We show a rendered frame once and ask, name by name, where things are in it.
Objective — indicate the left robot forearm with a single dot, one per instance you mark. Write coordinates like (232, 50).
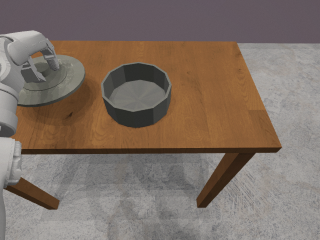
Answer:
(13, 54)

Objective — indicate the robot left upper arm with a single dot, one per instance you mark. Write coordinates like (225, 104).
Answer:
(10, 173)

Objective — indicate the knob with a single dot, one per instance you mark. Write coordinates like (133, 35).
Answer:
(43, 68)

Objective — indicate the table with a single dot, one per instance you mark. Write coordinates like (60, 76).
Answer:
(214, 107)

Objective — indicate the pot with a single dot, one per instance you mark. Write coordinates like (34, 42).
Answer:
(136, 94)

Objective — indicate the lid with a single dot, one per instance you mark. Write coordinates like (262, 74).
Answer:
(59, 84)

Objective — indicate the left robot hand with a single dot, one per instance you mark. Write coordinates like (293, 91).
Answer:
(35, 42)

